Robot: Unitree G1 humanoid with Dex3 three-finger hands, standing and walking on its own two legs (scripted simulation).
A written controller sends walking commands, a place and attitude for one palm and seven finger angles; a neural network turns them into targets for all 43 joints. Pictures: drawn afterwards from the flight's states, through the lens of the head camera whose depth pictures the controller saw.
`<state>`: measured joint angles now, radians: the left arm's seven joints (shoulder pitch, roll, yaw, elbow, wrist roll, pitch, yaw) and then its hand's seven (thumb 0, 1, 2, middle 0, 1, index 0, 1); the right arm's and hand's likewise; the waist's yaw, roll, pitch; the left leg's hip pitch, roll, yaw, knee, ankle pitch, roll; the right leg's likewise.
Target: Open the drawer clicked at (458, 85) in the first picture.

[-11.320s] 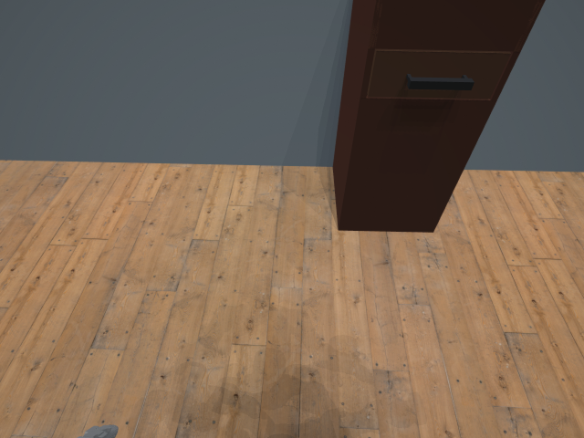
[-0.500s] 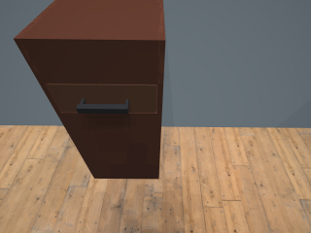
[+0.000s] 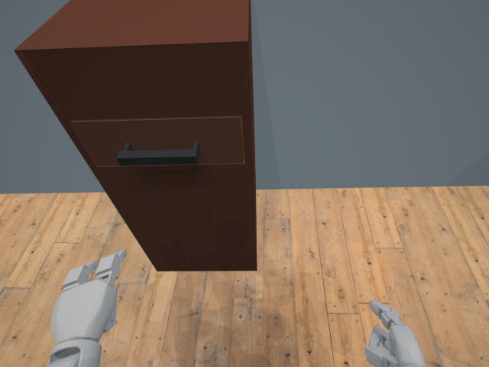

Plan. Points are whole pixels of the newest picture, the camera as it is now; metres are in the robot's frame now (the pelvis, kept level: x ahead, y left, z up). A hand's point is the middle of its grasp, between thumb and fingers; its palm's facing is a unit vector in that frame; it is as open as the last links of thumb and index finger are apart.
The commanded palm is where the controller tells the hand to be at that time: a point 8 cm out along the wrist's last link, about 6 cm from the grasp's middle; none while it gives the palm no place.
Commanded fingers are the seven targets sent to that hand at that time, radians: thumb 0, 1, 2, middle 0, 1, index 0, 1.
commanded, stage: raise the hand with hooked fingers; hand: left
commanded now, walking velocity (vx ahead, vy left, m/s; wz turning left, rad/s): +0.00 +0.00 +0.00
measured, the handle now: (160, 151) +0.57 +0.26 +0.00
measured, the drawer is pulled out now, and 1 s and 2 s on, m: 0.00 0.00 0.00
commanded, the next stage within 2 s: move the hooked fingers above the handle in 1.62 s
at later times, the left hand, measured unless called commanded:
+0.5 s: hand (105, 295) +0.22 +0.25 +0.01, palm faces -0.02 -0.09 -1.00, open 10.7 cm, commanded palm +0.20 +0.25 +0.07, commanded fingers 0.00 -0.03 0.50 -0.27 -0.90 -0.27 -0.90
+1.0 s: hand (90, 242) +0.28 +0.27 +0.08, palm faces +0.06 -0.08 -0.99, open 13.4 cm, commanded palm +0.26 +0.27 +0.14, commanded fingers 0.00 -0.50 0.30 -0.30 -1.20 -0.30 -1.20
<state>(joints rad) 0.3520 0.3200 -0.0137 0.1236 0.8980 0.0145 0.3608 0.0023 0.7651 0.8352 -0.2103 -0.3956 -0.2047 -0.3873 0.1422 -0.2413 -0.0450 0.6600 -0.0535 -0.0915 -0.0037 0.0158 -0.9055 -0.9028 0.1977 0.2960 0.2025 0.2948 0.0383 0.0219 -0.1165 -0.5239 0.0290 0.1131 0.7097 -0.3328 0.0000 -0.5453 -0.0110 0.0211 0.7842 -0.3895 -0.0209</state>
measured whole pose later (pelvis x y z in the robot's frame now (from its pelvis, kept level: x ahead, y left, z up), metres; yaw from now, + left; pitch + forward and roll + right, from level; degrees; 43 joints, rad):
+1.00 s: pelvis +0.01 +0.01 +0.01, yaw +3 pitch +3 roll +0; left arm 0.04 0.43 -0.07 0.03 0.97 0.07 0.17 0.00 -0.38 0.35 -0.31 -1.13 -0.31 -1.12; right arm 0.10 -0.23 0.00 0.59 -0.02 0.08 -0.02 0.02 -0.90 -0.90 0.20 0.30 0.20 0.29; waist 0.08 0.06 -0.04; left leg -0.36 0.01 0.06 0.61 -0.31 0.02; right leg -0.33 -0.03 -0.03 0.63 -0.35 0.00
